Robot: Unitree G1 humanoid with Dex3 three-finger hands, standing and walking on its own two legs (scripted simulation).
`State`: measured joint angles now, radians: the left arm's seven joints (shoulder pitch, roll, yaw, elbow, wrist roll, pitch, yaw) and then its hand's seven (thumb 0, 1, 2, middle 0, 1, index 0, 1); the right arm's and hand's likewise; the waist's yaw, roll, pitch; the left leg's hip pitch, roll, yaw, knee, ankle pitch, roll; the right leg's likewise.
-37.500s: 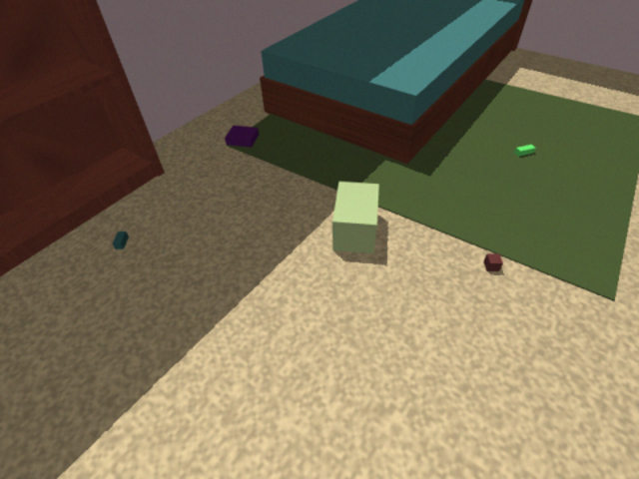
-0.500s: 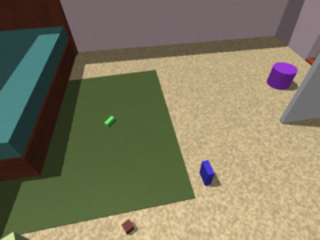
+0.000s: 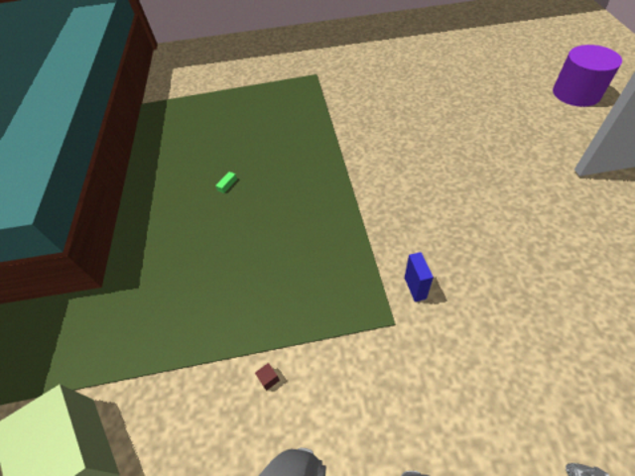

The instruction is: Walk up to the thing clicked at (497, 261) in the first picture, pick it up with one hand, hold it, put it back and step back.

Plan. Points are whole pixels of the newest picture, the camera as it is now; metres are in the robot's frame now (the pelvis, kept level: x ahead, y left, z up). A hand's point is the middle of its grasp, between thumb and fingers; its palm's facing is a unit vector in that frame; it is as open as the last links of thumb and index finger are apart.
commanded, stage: step back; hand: left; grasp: from above
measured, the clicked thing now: (267, 376) +0.46 +0.26 -0.74
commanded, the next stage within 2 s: none
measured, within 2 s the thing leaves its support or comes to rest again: neither
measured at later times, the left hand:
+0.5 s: hand out of the picture -0.02 +0.30 -0.15, palm faces +0.01 -0.92 -0.40, open 7.4 cm
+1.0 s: hand out of the picture -0.12 +0.32 -0.15, palm faces +0.02 -0.92 -0.40, open 7.4 cm
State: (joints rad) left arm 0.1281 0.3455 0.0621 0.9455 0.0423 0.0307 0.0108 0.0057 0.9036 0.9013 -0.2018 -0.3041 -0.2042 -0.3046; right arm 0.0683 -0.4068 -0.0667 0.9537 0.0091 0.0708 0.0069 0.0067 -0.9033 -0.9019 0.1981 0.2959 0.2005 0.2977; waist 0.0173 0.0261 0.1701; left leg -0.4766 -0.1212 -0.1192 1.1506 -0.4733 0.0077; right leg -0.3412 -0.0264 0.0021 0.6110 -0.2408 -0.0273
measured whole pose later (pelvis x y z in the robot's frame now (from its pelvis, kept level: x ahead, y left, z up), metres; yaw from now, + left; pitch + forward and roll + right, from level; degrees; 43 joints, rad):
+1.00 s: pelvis -0.26 +0.05 -0.01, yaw +0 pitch -4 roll +1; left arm 0.10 0.39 0.08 0.78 0.02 0.06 0.03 0.01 0.90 0.90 -0.20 -0.30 -0.20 -0.30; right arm 0.16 -0.35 -0.04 0.89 -0.04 0.04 0.00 0.01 -0.90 -0.90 0.20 0.30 0.20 0.30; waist 0.01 -0.05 0.20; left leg -0.26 -0.05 -0.03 0.66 -0.33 0.02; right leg -0.46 0.03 0.13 0.87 -0.46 -0.01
